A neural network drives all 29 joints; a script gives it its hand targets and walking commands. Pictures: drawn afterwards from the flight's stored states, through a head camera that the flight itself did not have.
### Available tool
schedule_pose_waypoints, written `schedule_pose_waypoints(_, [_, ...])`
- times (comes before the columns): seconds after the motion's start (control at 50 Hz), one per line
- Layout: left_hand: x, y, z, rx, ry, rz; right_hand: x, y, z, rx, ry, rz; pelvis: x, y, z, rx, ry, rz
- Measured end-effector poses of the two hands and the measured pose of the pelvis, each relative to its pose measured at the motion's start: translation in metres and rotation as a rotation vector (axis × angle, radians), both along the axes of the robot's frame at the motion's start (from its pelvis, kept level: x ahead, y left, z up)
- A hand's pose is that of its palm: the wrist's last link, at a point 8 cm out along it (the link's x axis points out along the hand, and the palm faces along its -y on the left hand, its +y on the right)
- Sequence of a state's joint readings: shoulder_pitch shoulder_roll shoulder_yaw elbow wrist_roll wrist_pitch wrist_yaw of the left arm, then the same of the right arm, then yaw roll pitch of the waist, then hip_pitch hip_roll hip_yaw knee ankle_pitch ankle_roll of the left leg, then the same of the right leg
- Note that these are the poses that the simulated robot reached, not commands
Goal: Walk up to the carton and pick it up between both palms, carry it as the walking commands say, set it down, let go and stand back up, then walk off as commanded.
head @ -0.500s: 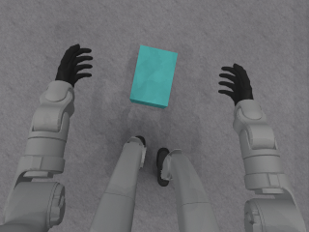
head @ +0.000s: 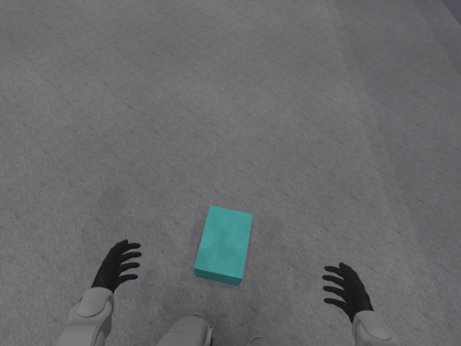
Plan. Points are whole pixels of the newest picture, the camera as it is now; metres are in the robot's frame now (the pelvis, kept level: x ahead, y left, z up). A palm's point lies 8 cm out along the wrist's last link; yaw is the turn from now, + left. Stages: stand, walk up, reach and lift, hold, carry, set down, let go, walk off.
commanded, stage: let go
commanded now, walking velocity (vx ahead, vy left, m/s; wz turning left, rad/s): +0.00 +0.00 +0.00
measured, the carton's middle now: (224, 245) +0.49 +0.02 -0.68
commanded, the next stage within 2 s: stand in 0.60 s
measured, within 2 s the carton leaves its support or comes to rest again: neither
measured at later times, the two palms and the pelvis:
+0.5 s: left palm (109, 297) +0.18 +0.21 -0.05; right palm (383, 331) +0.18 -0.24 -0.05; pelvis +0.01 -0.02 +0.01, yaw +0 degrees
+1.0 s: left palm (80, 287) +0.19 +0.26 -0.03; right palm (396, 321) +0.19 -0.26 -0.04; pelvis +0.03 -0.02 +0.01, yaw +0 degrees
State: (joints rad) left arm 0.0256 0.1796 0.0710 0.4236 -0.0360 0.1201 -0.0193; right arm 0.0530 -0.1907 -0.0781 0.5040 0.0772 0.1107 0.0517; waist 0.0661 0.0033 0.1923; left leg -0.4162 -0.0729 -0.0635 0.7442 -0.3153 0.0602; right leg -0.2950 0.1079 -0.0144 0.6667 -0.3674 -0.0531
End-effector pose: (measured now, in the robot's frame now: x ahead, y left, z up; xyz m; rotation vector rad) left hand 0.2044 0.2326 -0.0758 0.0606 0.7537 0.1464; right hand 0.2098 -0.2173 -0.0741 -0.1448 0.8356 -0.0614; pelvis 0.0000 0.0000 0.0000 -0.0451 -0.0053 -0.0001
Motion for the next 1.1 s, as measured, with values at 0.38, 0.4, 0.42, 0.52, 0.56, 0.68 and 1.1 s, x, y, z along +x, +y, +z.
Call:
schedule_pose_waypoints(0.38, [-0.015, -0.02, 0.025, 0.002, -0.021, -0.018, -0.028, -0.025, 0.02, 0.015, -0.051, -0.038, 0.017, -0.018, 0.01, 0.026, -0.127, 0.0])
schedule_pose_waypoints(0.4, [-0.016, -0.02, 0.025, -0.001, -0.019, -0.019, -0.029, -0.025, 0.02, 0.014, -0.049, -0.04, 0.016, -0.018, 0.01, 0.026, -0.13, 0.0])
schedule_pose_waypoints(0.42, [-0.018, -0.02, 0.025, -0.002, -0.017, -0.019, -0.03, -0.026, 0.02, 0.013, -0.049, -0.042, 0.015, -0.018, 0.01, 0.026, -0.134, 0.0])
schedule_pose_waypoints(0.52, [-0.023, -0.019, 0.024, -0.005, 0.0, -0.017, -0.034, -0.026, 0.022, 0.008, -0.056, -0.048, 0.012, -0.017, 0.01, 0.025, -0.151, 0.0])
schedule_pose_waypoints(0.56, [-0.025, -0.019, 0.023, -0.007, 0.012, -0.015, -0.035, -0.025, 0.023, 0.006, -0.058, -0.05, 0.01, -0.016, 0.01, 0.024, -0.153, 0.0])
schedule_pose_waypoints(0.68, [-0.03, -0.014, 0.021, 0.004, 0.019, -0.002, -0.038, -0.025, 0.024, -0.011, -0.069, -0.065, 0.007, -0.015, 0.01, 0.023, -0.148, 0.0])
schedule_pose_waypoints(1.1, [-0.015, 0.025, 0.04, 0.177, -0.106, -0.002, -0.016, -0.047, 0.031, -0.054, -0.157, -0.067, 0.028, -0.018, 0.011, 0.029, -0.078, -0.003])
